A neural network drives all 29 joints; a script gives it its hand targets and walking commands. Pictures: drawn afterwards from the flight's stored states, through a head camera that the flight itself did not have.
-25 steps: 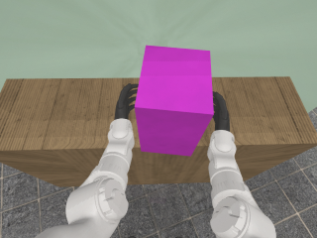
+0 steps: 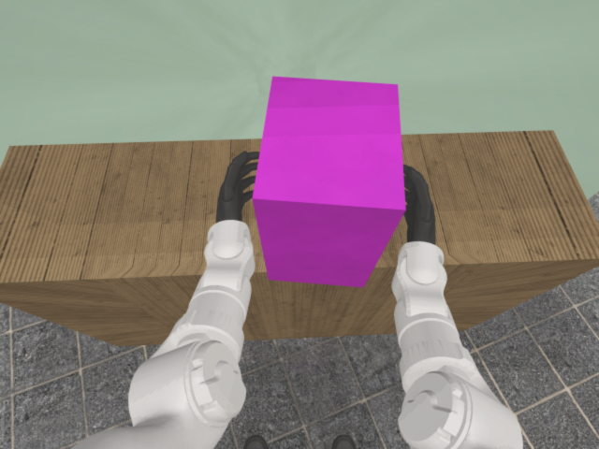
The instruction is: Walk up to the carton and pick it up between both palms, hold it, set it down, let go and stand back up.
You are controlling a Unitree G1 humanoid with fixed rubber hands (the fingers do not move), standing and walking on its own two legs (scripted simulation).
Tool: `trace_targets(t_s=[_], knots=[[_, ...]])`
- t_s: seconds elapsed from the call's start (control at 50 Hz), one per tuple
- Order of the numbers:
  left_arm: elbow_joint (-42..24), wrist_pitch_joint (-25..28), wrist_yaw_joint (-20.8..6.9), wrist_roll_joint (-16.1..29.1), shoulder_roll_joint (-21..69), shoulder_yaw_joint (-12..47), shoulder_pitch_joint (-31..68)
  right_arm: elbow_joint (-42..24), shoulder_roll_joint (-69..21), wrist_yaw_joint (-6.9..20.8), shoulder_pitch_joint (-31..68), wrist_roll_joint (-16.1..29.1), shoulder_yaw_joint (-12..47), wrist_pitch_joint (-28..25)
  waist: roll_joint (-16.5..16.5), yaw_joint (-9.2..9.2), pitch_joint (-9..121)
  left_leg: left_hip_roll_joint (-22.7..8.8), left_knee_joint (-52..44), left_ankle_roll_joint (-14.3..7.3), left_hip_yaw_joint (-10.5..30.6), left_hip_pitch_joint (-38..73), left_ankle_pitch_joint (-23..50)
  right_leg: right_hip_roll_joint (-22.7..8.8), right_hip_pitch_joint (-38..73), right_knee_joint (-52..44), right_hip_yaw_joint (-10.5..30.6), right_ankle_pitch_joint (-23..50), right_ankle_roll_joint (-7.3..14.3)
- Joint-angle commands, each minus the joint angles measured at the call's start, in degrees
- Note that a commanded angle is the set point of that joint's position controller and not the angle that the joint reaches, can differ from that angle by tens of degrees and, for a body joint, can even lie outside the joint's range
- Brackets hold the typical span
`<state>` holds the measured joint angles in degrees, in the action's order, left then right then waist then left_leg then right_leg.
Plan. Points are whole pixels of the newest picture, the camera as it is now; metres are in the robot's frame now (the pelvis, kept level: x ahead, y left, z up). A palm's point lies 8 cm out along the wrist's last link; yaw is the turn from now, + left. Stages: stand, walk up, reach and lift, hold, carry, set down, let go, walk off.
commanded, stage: reach and lift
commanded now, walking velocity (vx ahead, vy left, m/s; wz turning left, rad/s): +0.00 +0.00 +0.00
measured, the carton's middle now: (324, 195) +0.47 -0.01 -0.02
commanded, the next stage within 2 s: none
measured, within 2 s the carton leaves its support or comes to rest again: leaves its support in 1.96 s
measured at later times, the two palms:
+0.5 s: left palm (233, 212) +0.43 +0.11 +0.01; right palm (417, 229) +0.41 -0.13 +0.01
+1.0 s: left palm (234, 215) +0.43 +0.11 +0.00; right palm (418, 229) +0.41 -0.14 +0.01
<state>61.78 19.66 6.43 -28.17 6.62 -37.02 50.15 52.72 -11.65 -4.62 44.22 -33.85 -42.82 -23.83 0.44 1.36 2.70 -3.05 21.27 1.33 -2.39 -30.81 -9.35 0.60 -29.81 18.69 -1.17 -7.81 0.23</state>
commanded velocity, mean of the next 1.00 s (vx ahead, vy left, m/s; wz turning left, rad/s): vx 0.00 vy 0.00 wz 0.00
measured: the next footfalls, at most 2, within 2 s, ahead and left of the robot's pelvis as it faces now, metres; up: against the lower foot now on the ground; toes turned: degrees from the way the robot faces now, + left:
none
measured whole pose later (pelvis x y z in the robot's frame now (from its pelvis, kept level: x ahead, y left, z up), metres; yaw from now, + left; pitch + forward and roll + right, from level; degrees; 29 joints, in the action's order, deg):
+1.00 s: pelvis +0.00 +0.00 +0.00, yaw +0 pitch +23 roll -1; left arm 66.6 23.4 8.5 -24.2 5.4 -34.8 50.5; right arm 61.7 -7.5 -8.0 44.7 -31.1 -38.6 -29.9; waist 1.4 2.1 7.4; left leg -3.6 20.8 1.5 -2.7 -35.5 -8.1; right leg 0.5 -33.9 17.5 -3.3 -6.5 0.7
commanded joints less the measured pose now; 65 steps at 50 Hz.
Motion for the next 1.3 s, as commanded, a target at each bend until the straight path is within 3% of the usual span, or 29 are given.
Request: trace_targets(t_s=[0.0,0.48,0.76,0.98,1.28], knots=[[4.31,-0.27,-7.2,-4.62,22.4,12.53,23.35,5.75,-27.11,7.87,24.14,-6.38,16.4,-0.98,-0.92,-1.39,42.71,1.01,0.09,0.31,-5.16,10.06,21.49,-0.77,31.51,5.61,-3.96,36.15,-1.74],[6.74,-0.01,-7.1,-4.89,23.56,11.95,24.29,8.64,-27.79,7.1,25.65,-7.1,16.6,-2.51,-1.18,-1.15,41.73,1.07,-0.9,0.14,-5.39,7.28,18.91,-0.82,31.86,5.3,-3.93,36.06,-1.44],[7.92,3.33,-6.83,-3.37,27.03,15.9,26.44,10.8,-27.79,6.32,28.96,-6.95,20.6,-8.26,-1.24,-0.41,49.04,0.86,-0.06,0.72,-4.84,5.48,22.86,-0.86,34.49,7.01,-3.94,44.0,-0.97],[11.02,4.6,-6.93,-0.2,27.81,19.81,27.77,13.93,-26.25,5.91,31.31,-3.64,25.45,-10.07,-1.9,-0.56,51.85,1.09,0.02,0.47,-4.25,2.87,20.32,-0.76,34.08,7.79,-3.21,45.47,-0.71],[17.5,6.42,-7.18,7.44,26.8,24.82,30.9,16.97,-24.83,5.52,35.78,2.43,32.6,-8.88,-1.5,-1.31,55.08,1.59,2.3,0.13,-3.47,1.17,17.52,0.14,31.09,9.7,-2.39,45.06,-1.0]])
